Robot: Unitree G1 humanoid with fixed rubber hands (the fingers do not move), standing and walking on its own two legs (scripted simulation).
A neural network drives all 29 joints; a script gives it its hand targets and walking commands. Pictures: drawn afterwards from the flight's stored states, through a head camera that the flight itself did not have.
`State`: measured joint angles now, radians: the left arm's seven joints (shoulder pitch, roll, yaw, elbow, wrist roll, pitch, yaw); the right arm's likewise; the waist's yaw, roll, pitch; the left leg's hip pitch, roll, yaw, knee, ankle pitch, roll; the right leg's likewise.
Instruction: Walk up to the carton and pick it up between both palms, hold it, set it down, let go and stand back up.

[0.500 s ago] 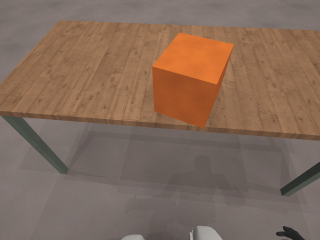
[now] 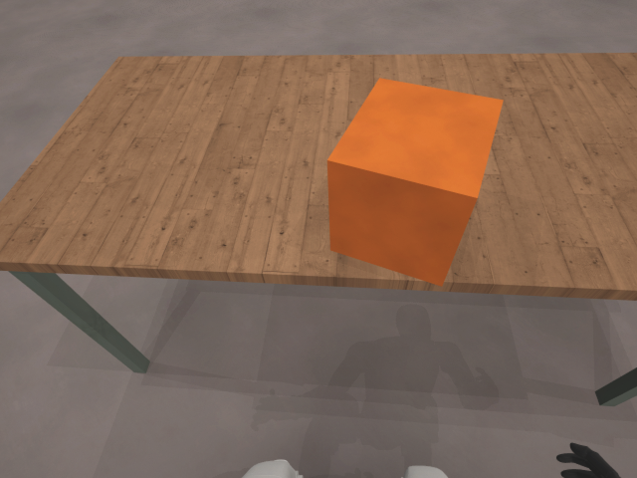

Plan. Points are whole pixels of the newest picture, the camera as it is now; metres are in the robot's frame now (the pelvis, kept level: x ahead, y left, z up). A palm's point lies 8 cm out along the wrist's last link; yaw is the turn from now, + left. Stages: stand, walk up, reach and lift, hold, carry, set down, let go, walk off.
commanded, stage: walk up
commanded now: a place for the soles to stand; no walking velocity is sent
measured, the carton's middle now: (410, 180) +0.53 -0.12 +0.03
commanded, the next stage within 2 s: none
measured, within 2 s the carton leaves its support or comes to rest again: neither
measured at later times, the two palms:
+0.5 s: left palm out of the picture +0.13 +0.33 -0.08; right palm out of the picture +0.08 -0.32 -0.08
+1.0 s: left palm (132, 427) +0.19 +0.28 -0.08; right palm out of the picture +0.09 -0.39 -0.07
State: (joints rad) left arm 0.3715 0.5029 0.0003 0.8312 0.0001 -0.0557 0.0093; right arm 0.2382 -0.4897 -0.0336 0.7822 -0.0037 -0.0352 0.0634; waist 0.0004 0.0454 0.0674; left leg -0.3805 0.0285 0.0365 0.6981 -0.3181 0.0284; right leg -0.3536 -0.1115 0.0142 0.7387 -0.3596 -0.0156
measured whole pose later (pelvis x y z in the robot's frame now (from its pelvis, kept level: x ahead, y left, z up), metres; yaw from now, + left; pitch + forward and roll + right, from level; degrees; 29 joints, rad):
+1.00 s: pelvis +0.06 -0.03 +0.00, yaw -5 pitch +0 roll +2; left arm 0.18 0.47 0.00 0.85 0.00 -0.01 -0.08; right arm 0.33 -0.52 -0.03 0.78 -0.01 -0.09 0.01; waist 0.00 -0.03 0.04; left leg -0.27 0.06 0.11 0.67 -0.39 0.03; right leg -0.45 -0.08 0.03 0.77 -0.37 -0.02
